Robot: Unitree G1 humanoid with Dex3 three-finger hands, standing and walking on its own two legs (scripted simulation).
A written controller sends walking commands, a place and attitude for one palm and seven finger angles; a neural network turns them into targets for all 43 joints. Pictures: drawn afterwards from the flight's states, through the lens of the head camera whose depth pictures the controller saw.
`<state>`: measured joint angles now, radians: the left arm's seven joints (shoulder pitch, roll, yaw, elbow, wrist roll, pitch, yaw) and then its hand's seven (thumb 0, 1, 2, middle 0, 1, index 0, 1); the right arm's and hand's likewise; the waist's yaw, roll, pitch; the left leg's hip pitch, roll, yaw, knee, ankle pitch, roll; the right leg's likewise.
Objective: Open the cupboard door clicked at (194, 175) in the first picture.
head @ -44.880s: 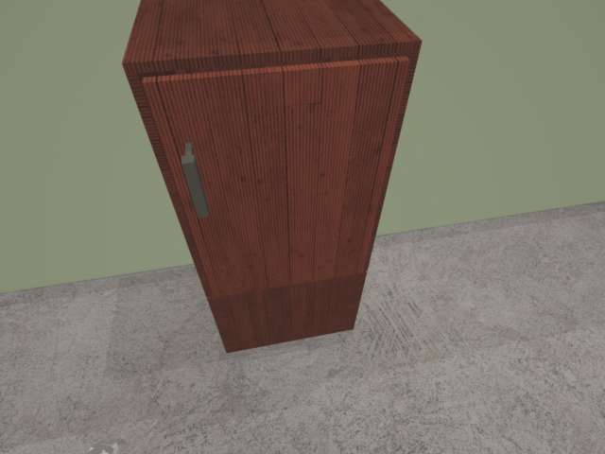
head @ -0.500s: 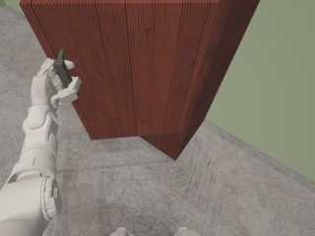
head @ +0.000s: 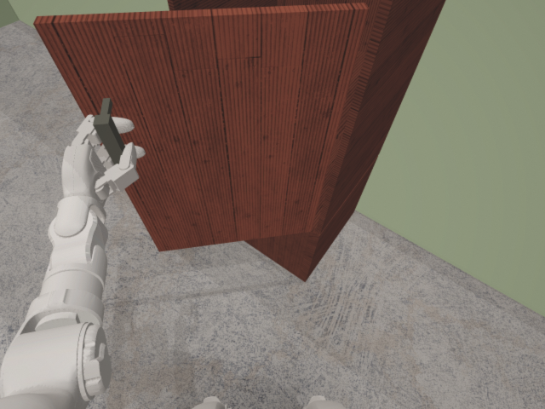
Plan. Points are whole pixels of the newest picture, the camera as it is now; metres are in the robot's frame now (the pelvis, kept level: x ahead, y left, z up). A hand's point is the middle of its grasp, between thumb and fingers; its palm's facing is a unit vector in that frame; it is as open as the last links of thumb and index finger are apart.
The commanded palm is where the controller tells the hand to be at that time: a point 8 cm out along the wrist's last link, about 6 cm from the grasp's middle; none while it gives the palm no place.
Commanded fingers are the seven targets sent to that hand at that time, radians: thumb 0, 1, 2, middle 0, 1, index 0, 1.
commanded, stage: pull the door open along its arc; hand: left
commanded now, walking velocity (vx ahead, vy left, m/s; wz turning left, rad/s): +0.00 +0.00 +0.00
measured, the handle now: (118, 142) +0.50 +0.23 +0.09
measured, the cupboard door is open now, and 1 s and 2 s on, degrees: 45 83 83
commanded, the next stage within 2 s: open thumb and fingers to let go in 0.86 s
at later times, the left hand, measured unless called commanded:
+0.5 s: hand (170, 243) +0.32 +0.12 +0.10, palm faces +0.43 -0.90 +0.06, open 6.1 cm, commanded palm +0.25 +0.17 +0.09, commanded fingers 0.00 0.90 0.90 -0.40 -1.35 -0.40 -1.35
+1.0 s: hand (222, 291) +0.25 +0.06 +0.10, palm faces +0.41 -0.91 -0.01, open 5.9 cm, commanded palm +0.21 +0.10 +0.09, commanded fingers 0.00 0.69 0.81 -0.38 -1.33 -0.38 -1.33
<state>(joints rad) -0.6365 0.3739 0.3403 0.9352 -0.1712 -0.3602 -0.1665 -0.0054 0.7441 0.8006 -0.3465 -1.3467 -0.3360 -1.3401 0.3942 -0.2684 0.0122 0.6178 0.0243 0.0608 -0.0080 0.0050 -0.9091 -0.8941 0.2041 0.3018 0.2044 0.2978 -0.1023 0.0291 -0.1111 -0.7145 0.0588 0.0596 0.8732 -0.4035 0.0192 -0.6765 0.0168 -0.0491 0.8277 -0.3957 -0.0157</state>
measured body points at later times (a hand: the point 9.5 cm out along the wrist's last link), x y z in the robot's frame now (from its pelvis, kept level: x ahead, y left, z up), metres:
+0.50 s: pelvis +0.01 -0.02 +0.01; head +0.03 -0.03 +0.46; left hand +0.29 +0.17 +0.10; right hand +0.21 -0.22 -0.07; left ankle +0.01 +0.11 -0.70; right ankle +0.00 -0.11 -0.70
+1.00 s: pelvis +0.01 -0.04 +0.01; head +0.01 -0.07 +0.46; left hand +0.23 +0.10 +0.10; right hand +0.21 -0.25 -0.08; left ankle +0.01 +0.11 -0.70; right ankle +0.00 -0.11 -0.70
